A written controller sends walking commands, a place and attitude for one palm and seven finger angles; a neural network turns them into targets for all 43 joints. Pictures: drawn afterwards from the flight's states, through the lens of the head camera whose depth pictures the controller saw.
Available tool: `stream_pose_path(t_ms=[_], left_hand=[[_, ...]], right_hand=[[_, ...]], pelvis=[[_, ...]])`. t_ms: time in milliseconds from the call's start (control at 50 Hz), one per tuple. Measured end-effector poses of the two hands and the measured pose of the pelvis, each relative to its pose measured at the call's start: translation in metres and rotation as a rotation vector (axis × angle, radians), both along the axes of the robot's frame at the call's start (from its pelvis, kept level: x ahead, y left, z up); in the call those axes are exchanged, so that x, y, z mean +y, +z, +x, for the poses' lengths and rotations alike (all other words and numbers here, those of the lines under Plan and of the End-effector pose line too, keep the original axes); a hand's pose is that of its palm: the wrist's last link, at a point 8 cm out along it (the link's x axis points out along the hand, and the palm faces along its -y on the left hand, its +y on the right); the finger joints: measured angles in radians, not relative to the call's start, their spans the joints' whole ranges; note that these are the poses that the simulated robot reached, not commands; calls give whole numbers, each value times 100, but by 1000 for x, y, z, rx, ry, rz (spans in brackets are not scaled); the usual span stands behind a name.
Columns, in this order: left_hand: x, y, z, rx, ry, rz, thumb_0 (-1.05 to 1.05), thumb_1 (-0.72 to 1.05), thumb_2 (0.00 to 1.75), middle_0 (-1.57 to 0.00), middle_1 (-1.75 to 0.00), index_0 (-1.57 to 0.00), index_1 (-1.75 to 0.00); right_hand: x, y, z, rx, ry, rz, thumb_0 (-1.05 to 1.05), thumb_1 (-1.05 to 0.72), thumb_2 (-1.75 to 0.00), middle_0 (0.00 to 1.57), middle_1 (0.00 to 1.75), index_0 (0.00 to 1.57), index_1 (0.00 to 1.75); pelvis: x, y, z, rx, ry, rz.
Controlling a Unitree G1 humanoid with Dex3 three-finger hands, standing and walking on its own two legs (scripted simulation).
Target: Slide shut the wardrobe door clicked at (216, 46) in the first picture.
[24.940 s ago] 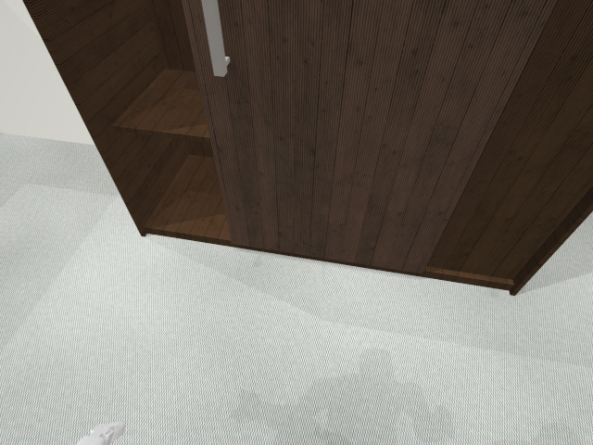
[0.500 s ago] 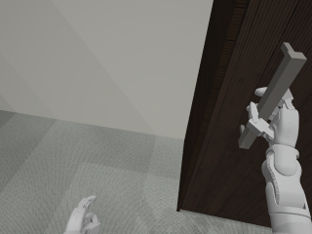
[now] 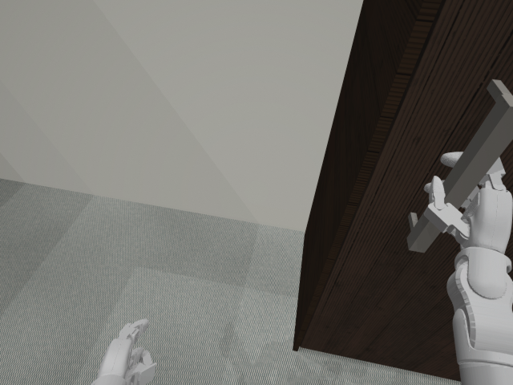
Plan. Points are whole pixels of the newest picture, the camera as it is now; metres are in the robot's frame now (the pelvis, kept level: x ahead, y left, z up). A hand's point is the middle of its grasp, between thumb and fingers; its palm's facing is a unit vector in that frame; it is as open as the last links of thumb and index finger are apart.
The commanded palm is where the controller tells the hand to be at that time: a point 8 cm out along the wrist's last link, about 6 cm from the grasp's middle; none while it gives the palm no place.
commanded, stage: stop walking and hold the door there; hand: right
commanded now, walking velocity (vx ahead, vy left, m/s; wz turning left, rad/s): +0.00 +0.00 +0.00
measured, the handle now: (450, 178) +0.37 -0.25 +0.18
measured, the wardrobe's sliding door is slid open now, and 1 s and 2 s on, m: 0.00 0.00 0.00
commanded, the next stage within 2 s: loosen the grip on the handle in 0.26 s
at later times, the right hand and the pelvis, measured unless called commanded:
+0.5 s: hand (446, 197) +0.34 -0.23 +0.17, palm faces +0.37 +0.92 -0.14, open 7.6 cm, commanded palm +0.29 -0.25 +0.17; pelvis -0.01 +0.02 -0.01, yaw -3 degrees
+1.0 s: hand (437, 203) +0.34 -0.23 +0.16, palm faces +0.42 +0.88 -0.20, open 14.4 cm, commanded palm +0.30 -0.26 +0.17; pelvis +0.02 +0.03 -0.01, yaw -4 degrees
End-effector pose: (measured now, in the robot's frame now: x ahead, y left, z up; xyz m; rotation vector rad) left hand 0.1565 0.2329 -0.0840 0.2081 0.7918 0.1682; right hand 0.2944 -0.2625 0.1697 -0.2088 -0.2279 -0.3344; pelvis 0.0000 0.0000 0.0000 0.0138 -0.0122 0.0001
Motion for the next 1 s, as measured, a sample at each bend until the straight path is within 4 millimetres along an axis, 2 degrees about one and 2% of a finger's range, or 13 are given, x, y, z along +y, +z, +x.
stream_pose_path(t_ms=[200,380,420,480,560,760,860,1000], left_hand=[[17,-1,-10,14,34,8,2,91,90,-20,-30,-20,-30],[19,-3,-15,19,28,7,2,91,90,-20,-30,-20,-30],[14,-6,-16,31,-61,20,2,91,90,-20,-30,-20,-30],[11,-7,-17,33,-131,20,2,91,90,-20,-30,-20,-30],[11,-6,-11,-28,-146,5,2,90,90,-21,-30,-20,-30],[18,-10,13,-48,-140,10,2,90,90,-21,-30,-20,-30],[22,-13,26,-24,-148,34,2,90,90,-21,-30,-20,-30],[23,-15,40,-27,-139,33,2,91,90,-20,-30,-20,-30]], right_hand=[[0,0,0,5,-16,-19,-8,-68,-77,46,140,25,141],[-2,2,0,8,-15,-49,-9,-65,-77,46,140,26,141],[-8,6,6,23,1,-107,-12,-54,-77,46,140,27,141],[-14,7,9,15,-9,-2,-11,-41,-75,46,140,32,141],[-4,6,5,0,-47,-2,-6,-27,-66,46,140,38,141],[1,5,0,2,-91,-32,-1,33,-32,42,135,33,135],[-4,-1,6,33,-101,-30,-1,47,-24,37,128,31,129],[-4,-3,5,30,-91,-25,-1,53,-21,35,124,28,120]], pelvis=[[8,0,0,4,7,0],[11,-1,-3,4,0,0],[15,-3,-9,12,-31,-10],[21,-6,-13,12,-46,-19],[24,-9,-14,-6,-51,-18],[30,-12,2,4,-52,-14],[31,-13,11,23,-65,-14],[31,-14,20,37,-67,-16]])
